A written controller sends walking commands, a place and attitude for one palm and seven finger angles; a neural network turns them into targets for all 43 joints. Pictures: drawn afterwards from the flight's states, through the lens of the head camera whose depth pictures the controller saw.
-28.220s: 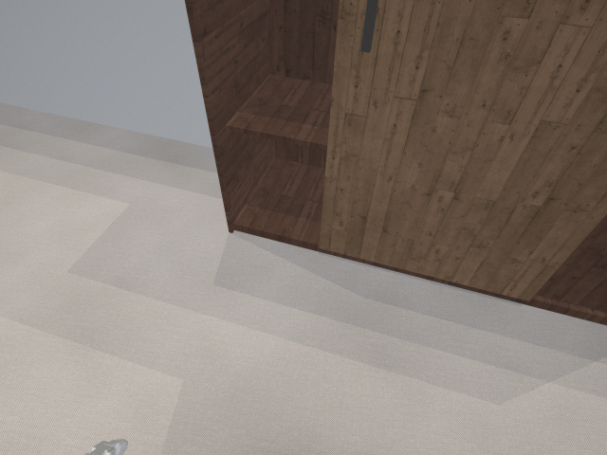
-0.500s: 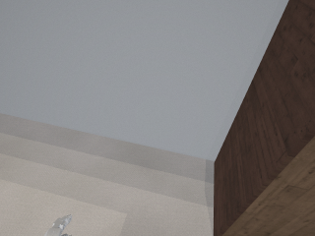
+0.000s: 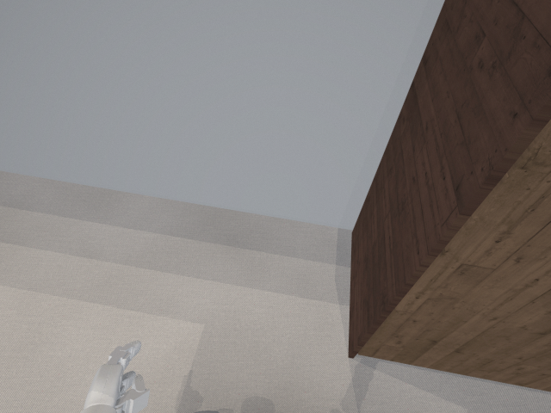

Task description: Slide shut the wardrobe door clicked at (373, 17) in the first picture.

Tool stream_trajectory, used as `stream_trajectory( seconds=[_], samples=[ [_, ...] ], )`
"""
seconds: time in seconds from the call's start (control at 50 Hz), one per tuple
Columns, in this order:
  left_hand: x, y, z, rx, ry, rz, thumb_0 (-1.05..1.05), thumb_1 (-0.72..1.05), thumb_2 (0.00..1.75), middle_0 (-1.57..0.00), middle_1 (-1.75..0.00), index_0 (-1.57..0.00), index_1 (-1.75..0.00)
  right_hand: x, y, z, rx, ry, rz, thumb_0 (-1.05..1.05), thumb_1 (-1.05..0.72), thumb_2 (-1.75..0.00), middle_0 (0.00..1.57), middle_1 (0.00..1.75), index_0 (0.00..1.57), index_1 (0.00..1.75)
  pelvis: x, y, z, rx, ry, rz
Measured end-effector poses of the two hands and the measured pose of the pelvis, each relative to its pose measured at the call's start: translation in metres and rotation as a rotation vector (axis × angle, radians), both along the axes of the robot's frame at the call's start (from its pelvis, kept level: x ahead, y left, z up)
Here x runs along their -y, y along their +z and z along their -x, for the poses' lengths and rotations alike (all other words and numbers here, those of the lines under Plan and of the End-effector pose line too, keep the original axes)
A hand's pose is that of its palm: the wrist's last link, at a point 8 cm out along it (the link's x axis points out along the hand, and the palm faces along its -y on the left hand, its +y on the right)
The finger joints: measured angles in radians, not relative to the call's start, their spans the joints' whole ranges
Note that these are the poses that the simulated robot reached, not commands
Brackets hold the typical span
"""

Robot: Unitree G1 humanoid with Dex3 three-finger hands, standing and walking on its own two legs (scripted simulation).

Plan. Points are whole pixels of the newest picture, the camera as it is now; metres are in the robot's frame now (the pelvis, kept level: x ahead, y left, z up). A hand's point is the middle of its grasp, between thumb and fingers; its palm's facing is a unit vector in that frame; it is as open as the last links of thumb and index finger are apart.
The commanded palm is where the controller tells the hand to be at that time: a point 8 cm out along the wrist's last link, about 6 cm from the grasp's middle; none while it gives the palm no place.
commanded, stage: stop walking and hold the door there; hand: right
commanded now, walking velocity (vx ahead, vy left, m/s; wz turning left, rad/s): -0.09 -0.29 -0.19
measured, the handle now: out of the picture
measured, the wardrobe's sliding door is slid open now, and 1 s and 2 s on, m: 0.00 0.00 0.00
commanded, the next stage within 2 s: loosen the grip on the handle in 1.44 s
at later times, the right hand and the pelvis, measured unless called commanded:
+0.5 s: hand out of the picture +0.34 -0.35 +0.21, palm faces +0.35 +0.93 -0.14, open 5.9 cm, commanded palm +0.30 -0.38 +0.19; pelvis -0.06 -0.12 -0.01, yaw -6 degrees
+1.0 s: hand out of the picture +0.33 -0.35 +0.21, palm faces +0.24 +0.97 -0.07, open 6.0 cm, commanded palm +0.30 -0.36 +0.19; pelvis -0.05 -0.16 +0.01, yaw -7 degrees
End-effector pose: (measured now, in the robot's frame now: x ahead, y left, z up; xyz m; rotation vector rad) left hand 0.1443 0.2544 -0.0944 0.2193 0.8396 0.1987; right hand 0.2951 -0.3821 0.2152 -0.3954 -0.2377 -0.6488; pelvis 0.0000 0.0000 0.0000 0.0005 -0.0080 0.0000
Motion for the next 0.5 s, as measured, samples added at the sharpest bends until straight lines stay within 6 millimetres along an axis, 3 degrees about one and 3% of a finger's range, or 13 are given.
stream_trajectory(
  seconds=[0.1, 0.24, 0.32, 0.38, 0.42, 0.5],
  samples=[
    [0.033, -0.014, 0.012, -0.005, -0.068, 0.082, 0.01, 0.9, 0.9, -0.2, -0.3, -0.2, -0.3, -0.001, 0.001, 0.001, -0.024, 0.016, -0.025, -0.17, -0.67, -0.73, 0.46, 1.4, 0.31, 1.38, 0.006, -0.004, 0.017, -0.011, -0.008, 0.01],
    [0.052, -0.013, 0.038, -0.087, -0.089, 0.055, 0.01, 0.9, 0.9, -0.21, -0.3, -0.2, -0.3, 0.004, 0.002, 0.0, -0.031, 0.111, -0.032, -0.15, -0.68, -0.73, 0.46, 1.4, 0.34, 1.39, 0.037, 0.006, 0.035, -0.004, -0.055, 0.049],
    [0.062, -0.006, 0.046, -0.101, -0.08, -0.011, 0.01, 0.9, 0.9, -0.2, -0.3, -0.2, -0.3, 0.01, 0.0, -0.002, 0.001, 0.193, -0.024, -0.15, -0.66, -0.74, 0.46, 1.4, 0.37, 1.39, 0.062, 0.005, 0.042, -0.004, -0.092, 0.074],
    [0.076, -0.01, 0.044, -0.077, -0.073, -0.071, 0.01, 0.9, 0.9, -0.2, -0.3, -0.2, -0.3, 0.015, -0.003, -0.004, 0.053, 0.272, -0.028, -0.15, -0.65, -0.76, 0.46, 1.4, 0.37, 1.39, 0.093, -0.009, 0.049, -0.006, -0.111, 0.053],
    [0.093, -0.013, 0.041, -0.059, -0.05, -0.075, 0.01, 0.9, 0.9, -0.2, -0.3, -0.2, -0.3, 0.016, -0.005, -0.006, 0.083, 0.315, -0.042, -0.15, -0.66, -0.78, 0.45, 1.4, 0.35, 1.39, 0.108, -0.015, 0.057, 0.002, -0.111, 0.055],
    [0.142, -0.014, 0.043, -0.062, -0.094, 0.006, 0.01, 0.9, 0.9, -0.2, -0.3, -0.2, -0.3, 0.012, -0.008, -0.006, 0.108, 0.357, -0.11, -0.12, -0.72, -0.8, 0.45, 1.4, 0.28, 1.38, 0.12, -0.009, 0.065, 0.006, -0.108, 0.033]
  ],
)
